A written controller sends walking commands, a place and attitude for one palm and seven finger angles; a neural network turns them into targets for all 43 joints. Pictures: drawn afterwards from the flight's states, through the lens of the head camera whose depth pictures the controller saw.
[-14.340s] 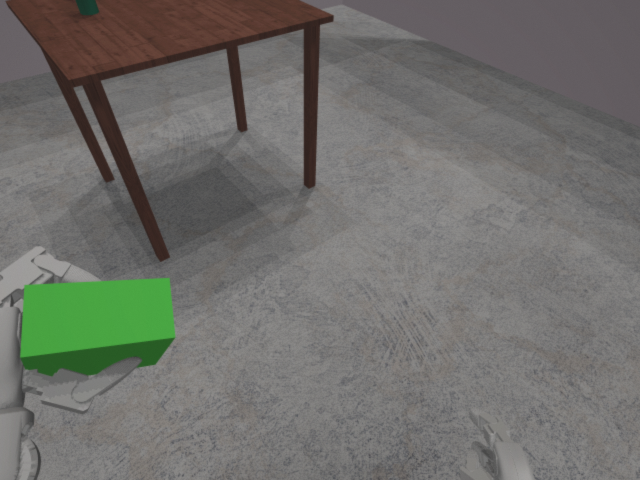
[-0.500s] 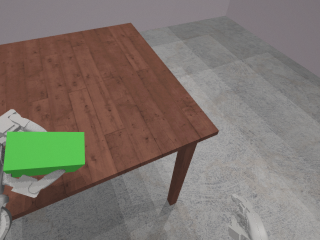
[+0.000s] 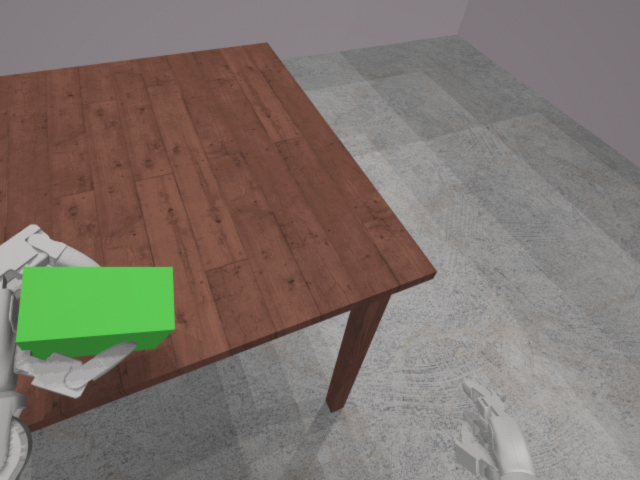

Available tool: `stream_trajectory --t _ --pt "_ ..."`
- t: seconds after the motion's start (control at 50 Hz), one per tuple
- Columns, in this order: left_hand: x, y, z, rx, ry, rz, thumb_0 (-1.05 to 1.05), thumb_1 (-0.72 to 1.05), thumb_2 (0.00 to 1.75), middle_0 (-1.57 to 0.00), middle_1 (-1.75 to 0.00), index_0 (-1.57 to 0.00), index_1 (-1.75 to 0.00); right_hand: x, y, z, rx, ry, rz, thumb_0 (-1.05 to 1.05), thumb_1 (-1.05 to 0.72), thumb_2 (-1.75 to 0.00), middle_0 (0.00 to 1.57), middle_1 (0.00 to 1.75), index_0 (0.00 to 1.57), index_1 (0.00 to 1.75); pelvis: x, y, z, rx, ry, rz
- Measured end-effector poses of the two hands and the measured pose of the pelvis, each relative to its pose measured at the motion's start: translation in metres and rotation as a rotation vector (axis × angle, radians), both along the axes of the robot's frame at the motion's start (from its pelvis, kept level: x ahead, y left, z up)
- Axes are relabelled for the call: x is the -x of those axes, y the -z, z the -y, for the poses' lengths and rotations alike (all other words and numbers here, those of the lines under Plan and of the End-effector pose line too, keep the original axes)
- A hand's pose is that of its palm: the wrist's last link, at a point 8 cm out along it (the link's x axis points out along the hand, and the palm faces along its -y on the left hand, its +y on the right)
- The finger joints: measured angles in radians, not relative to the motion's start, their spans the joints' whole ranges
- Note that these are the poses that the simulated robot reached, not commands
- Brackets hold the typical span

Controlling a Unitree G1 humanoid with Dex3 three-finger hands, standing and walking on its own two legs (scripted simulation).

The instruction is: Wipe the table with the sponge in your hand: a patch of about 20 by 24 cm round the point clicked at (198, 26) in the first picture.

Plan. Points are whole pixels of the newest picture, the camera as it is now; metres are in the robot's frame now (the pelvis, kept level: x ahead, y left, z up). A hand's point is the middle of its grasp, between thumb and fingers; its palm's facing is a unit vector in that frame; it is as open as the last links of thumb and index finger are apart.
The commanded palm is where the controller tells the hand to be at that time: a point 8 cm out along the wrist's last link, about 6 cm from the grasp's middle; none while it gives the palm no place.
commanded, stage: come to a stop and stand still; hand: left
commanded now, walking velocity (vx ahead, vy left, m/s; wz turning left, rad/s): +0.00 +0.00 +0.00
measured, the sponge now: (121, 313) +0.23 +0.22 +0.13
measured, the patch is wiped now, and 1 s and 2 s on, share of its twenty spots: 0.00 0.00 0.00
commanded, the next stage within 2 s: look again from close up in 0.10 s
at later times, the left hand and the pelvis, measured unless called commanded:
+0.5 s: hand (66, 310) +0.22 +0.25 +0.15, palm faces +0.40 -0.84 -0.37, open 9.9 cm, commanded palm +0.16 +0.28 +0.17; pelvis +0.01 +0.00 +0.00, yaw +0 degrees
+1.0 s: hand (42, 326) +0.20 +0.26 +0.17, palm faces +0.48 -0.62 -0.62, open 9.9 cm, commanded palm +0.17 +0.27 +0.20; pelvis -0.01 -0.04 -0.01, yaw +3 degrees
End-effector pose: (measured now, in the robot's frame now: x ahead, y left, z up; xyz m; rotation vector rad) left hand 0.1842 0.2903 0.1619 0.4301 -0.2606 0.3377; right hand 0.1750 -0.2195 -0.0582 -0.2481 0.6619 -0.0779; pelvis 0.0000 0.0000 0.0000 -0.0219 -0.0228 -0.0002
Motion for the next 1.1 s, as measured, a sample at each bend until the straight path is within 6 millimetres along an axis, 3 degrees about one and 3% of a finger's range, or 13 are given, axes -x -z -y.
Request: stream_trajectory --t 0.56,0.62,0.7,0.8,0.86,0.98,1.04,1.1 --pt "0.002 -0.005 -0.003 -0.007 -0.034 -0.006 0.00 -0.48 1.02 -0.77 -1.34 -0.76 -1.34 -0.006 0.007 -0.004 -0.011 0.003 -0.046 0.01 -0.90 -0.89 0.20 0.30 0.20 0.30 -0.006 0.000 -0.001 0.001 -0.009 0.002" --pt "-0.011 -0.028 -0.015 -0.171 -0.027 0.041 0.00 -0.48 1.02 -0.77 -1.34 -0.76 -1.34 -0.004 0.012 -0.007 0.031 -0.074 -0.053 0.01 -0.90 -0.89 0.20 0.30 0.20 0.30 -0.003 0.004 0.003 -0.010 -0.042 0.005" --pt "-0.021 -0.042 -0.030 -0.085 -0.103 -0.001 0.00 -0.48 1.02 -0.77 -1.34 -0.76 -1.34 -0.002 0.021 -0.005 -0.017 -0.111 -0.069 0.01 -0.90 -0.89 0.20 0.30 0.20 0.30 -0.002 0.004 0.007 -0.017 -0.023 0.009" --pt "-0.006 -0.020 0.007 -0.148 -0.053 -0.181 0.00 -0.48 1.02 -0.77 -1.34 -0.76 -1.34 -0.004 0.019 0.007 -0.054 -0.074 -0.016 0.01 -0.90 -0.89 0.20 0.30 0.20 0.30 0.002 0.006 0.014 -0.028 -0.008 0.012" --pt "0.011 -0.014 0.025 -0.191 -0.022 -0.194 0.00 -0.48 1.02 -0.77 -1.34 -0.76 -1.34 -0.005 0.019 0.016 -0.036 -0.064 -0.001 0.01 -0.90 -0.89 0.20 0.30 0.20 0.30 0.005 0.007 0.022 -0.032 -0.017 0.008" --pt "0.028 -0.032 0.013 -0.277 -0.189 -0.112 0.00 -0.48 1.02 -0.77 -1.34 -0.76 -1.34 -0.004 0.030 0.034 -0.005 -0.077 -0.039 0.01 -0.90 -0.89 0.20 0.30 0.20 0.30 0.011 0.010 0.040 -0.027 -0.052 0.012" --pt "0.026 -0.036 0.006 -0.292 -0.262 -0.152 0.00 -0.48 1.02 -0.77 -1.34 -0.76 -1.34 -0.006 0.035 0.042 -0.004 -0.075 -0.051 0.01 -0.90 -0.89 0.20 0.30 0.20 0.30 0.011 0.010 0.046 -0.028 -0.062 0.019" --pt "0.016 -0.034 0.013 -0.325 -0.250 -0.225 0.00 -0.48 1.02 -0.77 -1.34 -0.76 -1.34 -0.010 0.036 0.047 -0.012 -0.058 -0.037 0.01 -0.90 -0.89 0.20 0.30 0.20 0.30 0.009 0.009 0.049 -0.031 -0.060 0.022"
